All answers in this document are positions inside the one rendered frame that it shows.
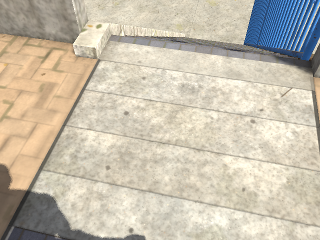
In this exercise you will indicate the stairs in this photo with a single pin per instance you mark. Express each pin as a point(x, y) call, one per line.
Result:
point(213, 44)

